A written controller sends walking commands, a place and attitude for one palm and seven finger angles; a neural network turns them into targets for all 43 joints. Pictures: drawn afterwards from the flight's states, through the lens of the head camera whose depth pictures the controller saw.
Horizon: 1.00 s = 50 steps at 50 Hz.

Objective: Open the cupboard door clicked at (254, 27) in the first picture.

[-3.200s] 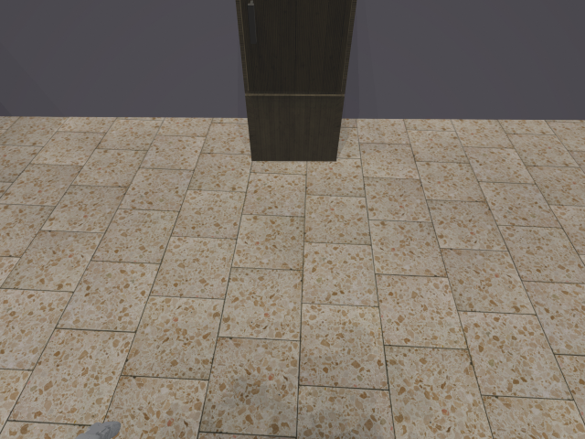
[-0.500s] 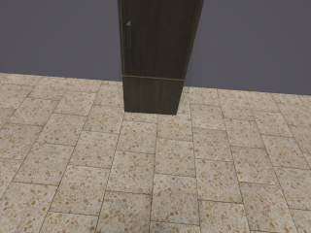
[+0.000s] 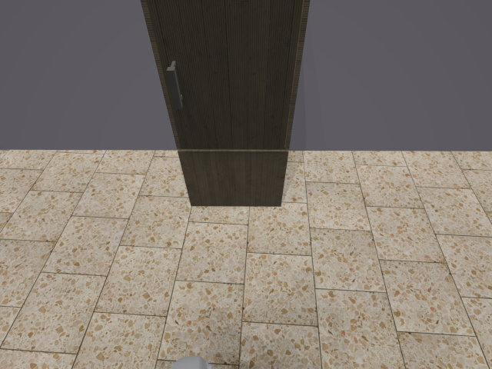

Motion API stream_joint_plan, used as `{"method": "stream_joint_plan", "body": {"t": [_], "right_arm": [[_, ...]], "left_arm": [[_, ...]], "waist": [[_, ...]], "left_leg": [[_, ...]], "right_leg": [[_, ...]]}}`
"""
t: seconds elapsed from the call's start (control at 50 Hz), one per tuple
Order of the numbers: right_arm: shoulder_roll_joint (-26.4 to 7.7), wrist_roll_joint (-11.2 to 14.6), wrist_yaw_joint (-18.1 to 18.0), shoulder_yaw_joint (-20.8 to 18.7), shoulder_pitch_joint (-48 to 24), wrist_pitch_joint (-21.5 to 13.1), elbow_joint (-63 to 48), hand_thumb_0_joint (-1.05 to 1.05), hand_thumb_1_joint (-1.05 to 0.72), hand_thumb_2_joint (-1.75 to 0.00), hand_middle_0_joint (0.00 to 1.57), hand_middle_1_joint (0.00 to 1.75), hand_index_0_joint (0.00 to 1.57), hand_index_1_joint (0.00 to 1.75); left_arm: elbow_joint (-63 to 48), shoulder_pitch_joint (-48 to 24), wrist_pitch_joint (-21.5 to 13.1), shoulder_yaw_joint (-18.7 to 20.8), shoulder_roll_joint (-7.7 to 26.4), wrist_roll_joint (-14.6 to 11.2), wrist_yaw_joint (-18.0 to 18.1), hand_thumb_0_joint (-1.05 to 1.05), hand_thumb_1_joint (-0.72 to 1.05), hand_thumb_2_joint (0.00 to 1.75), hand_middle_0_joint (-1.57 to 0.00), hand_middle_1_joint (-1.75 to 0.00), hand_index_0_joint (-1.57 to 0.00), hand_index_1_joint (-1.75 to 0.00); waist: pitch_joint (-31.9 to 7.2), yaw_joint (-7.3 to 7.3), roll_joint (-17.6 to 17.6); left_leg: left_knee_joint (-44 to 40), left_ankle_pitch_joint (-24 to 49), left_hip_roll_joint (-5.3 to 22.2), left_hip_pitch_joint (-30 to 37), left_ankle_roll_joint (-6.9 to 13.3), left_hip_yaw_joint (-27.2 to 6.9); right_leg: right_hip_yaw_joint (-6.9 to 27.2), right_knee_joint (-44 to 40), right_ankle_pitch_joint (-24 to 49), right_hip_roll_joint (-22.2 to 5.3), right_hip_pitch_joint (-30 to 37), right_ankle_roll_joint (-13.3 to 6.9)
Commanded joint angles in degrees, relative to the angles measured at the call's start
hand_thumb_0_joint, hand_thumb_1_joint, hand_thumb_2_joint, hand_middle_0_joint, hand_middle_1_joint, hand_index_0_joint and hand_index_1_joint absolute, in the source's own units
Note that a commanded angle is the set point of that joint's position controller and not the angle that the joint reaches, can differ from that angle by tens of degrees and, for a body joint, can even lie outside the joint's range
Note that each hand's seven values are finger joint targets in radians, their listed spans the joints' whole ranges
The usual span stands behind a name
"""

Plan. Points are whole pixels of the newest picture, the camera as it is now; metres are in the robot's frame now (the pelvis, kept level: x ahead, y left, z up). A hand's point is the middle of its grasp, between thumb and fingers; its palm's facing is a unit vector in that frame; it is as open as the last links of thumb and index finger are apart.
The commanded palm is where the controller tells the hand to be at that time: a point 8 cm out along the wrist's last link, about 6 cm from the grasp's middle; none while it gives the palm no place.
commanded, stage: take the last steps up to it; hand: left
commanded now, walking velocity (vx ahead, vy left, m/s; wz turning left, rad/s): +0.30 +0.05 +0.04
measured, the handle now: (176, 85) +0.92 +0.26 -0.04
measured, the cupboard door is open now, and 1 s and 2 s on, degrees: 0 0 0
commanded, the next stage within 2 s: come to a stop and stand still in 0.84 s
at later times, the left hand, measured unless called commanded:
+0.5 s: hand (137, 347) +0.19 +0.22 -0.17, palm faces +0.05 -0.99 -0.15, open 7.4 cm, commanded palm none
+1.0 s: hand (175, 270) +0.35 +0.18 -0.16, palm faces +0.06 -0.98 -0.20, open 7.2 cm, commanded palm none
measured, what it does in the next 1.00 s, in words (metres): walks ahead: left foot, then right foot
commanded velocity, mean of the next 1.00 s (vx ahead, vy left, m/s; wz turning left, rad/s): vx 0.21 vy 0.01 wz -0.01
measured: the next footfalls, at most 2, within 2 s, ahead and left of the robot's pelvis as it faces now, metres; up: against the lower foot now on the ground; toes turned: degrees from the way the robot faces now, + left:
left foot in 0.20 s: +0.20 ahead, +0.13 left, +0.00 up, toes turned +12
right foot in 0.72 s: +0.41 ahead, -0.08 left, +0.00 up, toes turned -6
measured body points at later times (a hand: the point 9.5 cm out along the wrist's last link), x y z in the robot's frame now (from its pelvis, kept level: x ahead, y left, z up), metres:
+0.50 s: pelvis +0.17 +0.05 +0.01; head +0.18 +0.06 +0.46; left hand +0.19 +0.28 -0.15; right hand +0.16 -0.18 -0.14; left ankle +0.16 +0.12 -0.73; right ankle +0.21 -0.10 -0.67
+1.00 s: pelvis +0.32 +0.00 +0.01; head +0.33 -0.01 +0.46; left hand +0.34 +0.23 -0.15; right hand +0.36 -0.23 -0.15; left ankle +0.37 +0.13 -0.70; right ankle +0.32 -0.10 -0.73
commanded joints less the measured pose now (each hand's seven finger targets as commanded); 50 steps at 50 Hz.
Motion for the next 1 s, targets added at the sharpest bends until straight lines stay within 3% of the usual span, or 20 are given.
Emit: {"method": "stream_joint_plan", "body": {"t": [0.0, 0.1, 0.14, 0.16, 0.18, 0.2, 0.22, 0.28, 0.34, 0.4, 0.58, 0.64, 0.66, 0.68, 0.7, 0.72, 0.78, 0.82, 0.92, 0.98], "right_arm": [[0.95, -0.05, 0.91, 0.51, 2.16, -0.58, -3.2, 0.0, -0.9, -0.9, 0.2, 0.3, 0.2, 0.3], [-1.11, -0.04, 1.6, 0.38, -3.8, -1.7, -5.91, 0.0, -0.9, -0.9, 0.2, 0.3, 0.2, 0.3], [-2.96, -0.18, 1.42, 0.15, 0.02, -2.14, -4.97, 0.0, -0.9, -0.9, 0.2, 0.3, 0.2, 0.3], [-5.55, -0.36, 1.08, -0.38, 4.78, -2.48, -3.65, 0.0, -0.9, -0.9, 0.2, 0.3, 0.2, 0.3], [-11.3, -0.91, 0.44, -1.82, 10.07, -2.73, -2.81, 0.0, -0.9, -0.9, 0.2, 0.3, 0.2, 0.3], [-15.01, -0.87, -0.11, -2.39, 14.02, -2.3, -2.43, 0.0, -0.9, -0.9, 0.2, 0.3, 0.2, 0.3], [-13.1, -0.63, -0.93, -1.81, 12.34, -2.3, -2.16, 0.0, -0.9, -0.9, 0.2, 0.3, 0.2, 0.3], [-7.16, -0.13, -1.24, -0.15, 2.64, -3.33, -5.03, 0.0, -0.9, -0.9, 0.2, 0.3, 0.2, 0.3], [-5.65, 0.04, -1.47, -0.06, 2.93, -4.12, -4.56, 0.0, -0.9, -0.9, 0.2, 0.3, 0.2, 0.3], [-5.97, 0.1, -1.53, -0.24, 4.72, -4.14, -3.41, 0.0, -0.9, -0.9, 0.2, 0.3, 0.2, 0.3], [-5.84, -0.48, -1.19, -0.71, 8.89, -3.15, -0.17, 0.0, -0.9, -0.9, 0.2, 0.3, 0.2, 0.3], [-5.66, -0.44, -1.24, -0.56, 7.63, -2.68, 0.13, 0.0, -0.9, -0.9, 0.2, 0.3, 0.2, 0.3], [-4.66, -0.07, -1.13, -0.31, 7.56, -2.8, 0.22, 0.0, -0.9, -0.9, 0.2, 0.3, 0.2, 0.3], [-2.4, 0.49, -0.62, 0.06, 7.83, -3.05, -0.52, 0.0, -0.9, -0.9, 0.2, 0.3, 0.2, 0.3], [-1.01, 0.65, -0.39, 0.76, 7.03, -2.96, -2.54, 0.0, -0.9, -0.9, 0.2, 0.3, 0.2, 0.3], [-3.0, 0.55, -0.57, 0.34, 5.08, -2.28, -2.83, 0.0, -0.9, -0.9, 0.2, 0.3, 0.2, 0.3], [-1.26, -0.03, -0.18, -0.15, 2.37, -1.6, -2.76, 0.0, -0.9, -0.9, 0.2, 0.3, 0.2, 0.3], [0.5, -0.32, -0.14, 0.24, 4.59, -0.81, -2.07, 0.0, -0.9, -0.9, 0.2, 0.3, 0.2, 0.3], [0.7, -0.02, 0.31, 0.88, 1.77, -0.74, -3.68, 0.0, -0.9, -0.9, 0.2, 0.3, 0.2, 0.3], [0.0, 0.35, -0.51, 1.7, 0.64, -0.9, -3.08, 0.0, -0.9, -0.9, 0.2, 0.3, 0.2, 0.3]], "left_arm": [[0.45, 6.59, -0.62, 0.6, 6.69, 0.11, 0.0, 0.0, 0.9, 0.9, -0.2, -0.3, -0.2, -0.3], [1.64, 8.33, 0.03, 1.1, 8.24, 0.11, -0.25, 0.0, 0.9, 0.9, -0.2, -0.3, -0.2, -0.3], [1.68, 7.39, 0.63, 1.38, 8.68, -0.27, -0.34, 0.0, 0.9, 0.9, -0.2, -0.3, -0.2, -0.3], [1.58, 7.83, 1.01, 1.17, 7.39, -0.38, -0.48, 0.0, 0.9, 0.9, -0.2, -0.3, -0.2, -0.3], [0.38, 8.39, 1.26, 0.81, 4.6, -0.61, -0.97, 0.0, 0.9, 0.9, -0.2, -0.3, -0.2, -0.3], [-1.96, 6.61, 1.26, 0.46, 3.32, -0.52, -0.95, 0.0, 0.9, 0.9, -0.2, -0.3, -0.2, -0.3], [-2.14, 3.7, 1.57, 0.52, 4.67, -0.16, -0.61, 0.0, 0.9, 0.9, -0.2, -0.3, -0.2, -0.3], [0.11, 4.53, 1.57, 0.84, 3.83, 0.14, -1.87, 0.0, 0.9, 0.9, -0.2, -0.3, -0.2, -0.3], [1.41, 7.55, 2.74, 0.62, 1.96, 0.27, -1.59, 0.0, 0.9, 0.9, -0.2, -0.3, -0.2, -0.3], [0.15, 5.25, 3.18, 0.6, 1.46, 0.23, -1.68, 0.0, 0.9, 0.9, -0.2, -0.3, -0.2, -0.3], [-3.78, -4.35, 2.63, 0.58, 1.56, 0.05, -1.81, 0.0, 0.9, 0.9, -0.2, -0.3, -0.2, -0.3], [-2.18, 0.76, 1.95, 0.91, 2.33, 0.17, -1.71, 0.0, 0.9, 0.9, -0.2, -0.3, -0.2, -0.3], [-0.43, 6.15, 1.37, 1.33, 4.31, 0.31, -1.51, 0.0, 0.9, 0.9, -0.2, -0.3, -0.2, -0.3], [1.45, 12.92, 0.57, 2.32, 8.99, 0.58, -0.94, 0.0, 0.9, 0.9, -0.2, -0.3, -0.2, -0.3], [2.61, 18.74, 0.48, 3.16, 14.39, -0.12, -0.61, 0.0, 0.9, 0.9, -0.2, -0.3, -0.2, -0.3], [2.4, 17.71, 0.38, 3.0, 13.91, -0.71, -0.29, 0.0, 0.9, 0.9, -0.2, -0.3, -0.2, -0.3], [-0.55, 6.53, 0.5, 1.71, 7.0, -0.49, 0.54, 0.0, 0.9, 0.9, -0.2, -0.3, -0.2, -0.3], [-1.1, 4.86, 0.02, 1.18, 4.51, 0.02, 0.53, 0.0, 0.9, 0.9, -0.2, -0.3, -0.2, -0.3], [-0.1, 5.58, 0.35, 1.17, 7.03, -0.08, -0.01, 0.0, 0.9, 0.9, -0.2, -0.3, -0.2, -0.3], [0.66, 4.32, 1.38, 0.35, 6.17, -0.46, 0.31, 0.0, 0.9, 0.9, -0.2, -0.3, -0.2, -0.3]], "waist": [[-0.15, 0.4, -8.61], [1.62, 2.02, -9.95], [1.01, -0.35, -6.42], [-1.05, -2.32, 0.06], [-2.83, -4.09, 14.16], [-3.09, -5.27, 21.51], [-2.2, -5.3, 17.8], [1.0, -0.12, 4.51], [-1.13, 1.24, 4.03], [0.4, 1.21, 1.78], [4.31, -0.73, 4.33], [2.03, 2.01, 2.86], [-0.71, 4.43, -0.84], [-5.15, 7.04, -10.36], [-7.49, 7.6, -19.53], [-7.98, 7.74, -16.23], [-0.56, 3.13, -5.12], [0.05, 0.75, -6.67], [-1.05, 1.48, -8.32], [-0.89, 0.93, -8.28]], "left_leg": [[-13.25, 4.68, 0.83, 0.65, -1.22, 1.53], [-26.4, 5.26, -0.53, 5.74, -0.29, 4.13], [-33.18, 8.24, -2.08, 15.43, -0.07, 6.34], [-36.88, 7.27, -1.15, 23.63, 0.39, 4.08], [-43.46, 3.33, 9.0, 30.2, 4.26, -11.11], [-52.0, -0.18, 18.22, 30.67, 9.33, -24.79], [-54.06, -3.82, 18.51, 27.93, 10.0, -26.16], [-54.54, 0.77, 13.47, 18.77, 7.99, -13.53], [-54.52, 10.68, 10.81, 19.46, 7.99, -6.0], [-55.6, 13.01, 10.91, 21.55, 9.33, -4.79], [-52.48, 14.26, 10.71, 22.01, 9.7, -2.83], [-44.44, 14.15, 8.22, 19.51, 7.13, 0.11], [-36.18, 15.33, 5.5, 16.4, 5.39, 2.58], [-22.71, 7.1, 1.09, 5.62, 2.87, 6.5], [-6.9, -14.33, -4.77, -4.57, 0.99, 6.44], [0.81, -15.08, -3.07, -4.9, 1.25, -0.13], [2.3, -2.81, 1.46, -4.75, 0.81, -3.19], [-4.45, -0.68, 1.11, -0.19, -0.4, -1.57], [-20.93, 1.49, -1.51, 4.79, -1.21, 1.84], [-33.06, 8.87, -2.8, 14.12, -1.89, 1.61]], "right_leg": [[6.75, -15.83, 15.65, -13.76, 0.5, -5.05], [8.41, -14.67, 6.07, -14.35, 2.69, -4.97], [6.13, -9.94, 2.19, -12.28, -0.51, -3.36], [3.96, -1.32, 0.63, -9.37, -4.03, -1.87], [0.27, 13.25, -8.24, -2.89, -12.64, 1.02], [1.37, 28.27, -21.71, 1.6, -19.31, 1.87], [7.48, 36.58, -19.55, -0.38, -21.95, 1.0], [10.31, 38.36, -6.65, -4.7, -20.04, 1.33], [9.52, 34.41, -2.44, -4.6, -17.37, 2.54], [9.12, 28.93, -0.42, -4.77, -19.2, 3.2], [5.71, 9.02, -0.58, -2.35, -13.6, 2.29], [3.07, 0.75, 3.13, 0.54, -1.94, 1.25], [4.61, -2.68, 5.08, 0.01, 7.08, 0.33], [16.55, -5.15, 6.75, -10.17, 19.21, -3.07], [32.99, -11.93, 12.67, -21.69, 24.54, -8.98], [35.22, -15.15, 6.85, -22.69, 18.97, -11.26], [23.08, -17.7, 1.39, -17.76, 5.39, -9.13], [15.99, -17.59, 9.68, -14.71, 0.67, -7.56], [12.24, -16.55, 11.96, -12.4, 2.19, -7.7], [9.61, -11.61, 17.94, -9.45, 0.07, -5.15]]}}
